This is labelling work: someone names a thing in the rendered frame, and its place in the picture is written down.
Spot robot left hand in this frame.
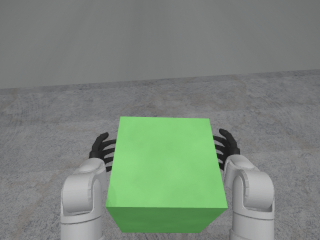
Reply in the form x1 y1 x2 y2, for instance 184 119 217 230
88 132 117 172

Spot right robot forearm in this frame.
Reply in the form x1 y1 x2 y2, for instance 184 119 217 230
223 154 276 240

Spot robot right hand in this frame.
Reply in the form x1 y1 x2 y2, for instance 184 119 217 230
213 128 240 171

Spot carton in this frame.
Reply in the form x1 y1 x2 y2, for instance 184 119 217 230
105 116 228 233

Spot left robot forearm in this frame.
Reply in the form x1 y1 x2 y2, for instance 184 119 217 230
60 158 108 240

